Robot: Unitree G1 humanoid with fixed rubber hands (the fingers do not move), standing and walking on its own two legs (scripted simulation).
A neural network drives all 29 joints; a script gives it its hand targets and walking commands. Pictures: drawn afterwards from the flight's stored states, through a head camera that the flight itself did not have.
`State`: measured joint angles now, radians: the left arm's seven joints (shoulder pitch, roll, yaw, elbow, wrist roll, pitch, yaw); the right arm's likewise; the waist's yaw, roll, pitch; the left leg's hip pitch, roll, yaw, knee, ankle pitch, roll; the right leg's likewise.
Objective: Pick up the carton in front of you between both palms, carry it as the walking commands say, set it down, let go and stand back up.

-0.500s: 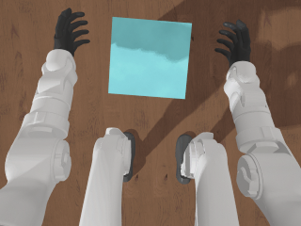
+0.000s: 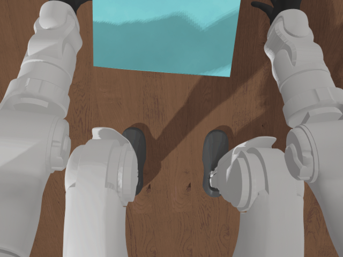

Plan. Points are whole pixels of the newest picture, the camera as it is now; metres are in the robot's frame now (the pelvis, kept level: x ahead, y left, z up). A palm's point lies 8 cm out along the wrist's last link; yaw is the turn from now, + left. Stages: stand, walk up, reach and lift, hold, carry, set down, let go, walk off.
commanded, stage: reach and lift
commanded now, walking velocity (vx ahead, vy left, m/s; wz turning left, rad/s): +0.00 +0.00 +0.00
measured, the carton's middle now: (166, 20) +0.52 +0.06 -0.24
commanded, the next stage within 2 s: none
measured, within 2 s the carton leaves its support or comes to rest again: leaves its support in 0.76 s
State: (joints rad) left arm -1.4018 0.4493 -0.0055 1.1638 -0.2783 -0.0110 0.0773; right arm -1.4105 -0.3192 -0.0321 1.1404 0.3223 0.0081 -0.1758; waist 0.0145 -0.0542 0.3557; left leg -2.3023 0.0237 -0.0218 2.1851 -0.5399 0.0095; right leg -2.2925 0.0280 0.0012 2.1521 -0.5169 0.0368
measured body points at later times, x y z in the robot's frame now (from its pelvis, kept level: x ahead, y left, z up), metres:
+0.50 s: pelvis +0.00 +0.00 +0.01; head +0.37 +0.04 +0.26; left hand +0.54 +0.20 -0.18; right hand +0.55 -0.10 -0.17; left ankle +0.12 +0.12 -0.33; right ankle +0.13 -0.12 -0.33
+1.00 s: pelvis +0.00 -0.01 +0.02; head +0.29 +0.05 +0.36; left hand +0.51 +0.21 -0.07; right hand +0.53 -0.09 -0.07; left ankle +0.12 +0.12 -0.33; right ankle +0.13 -0.13 -0.33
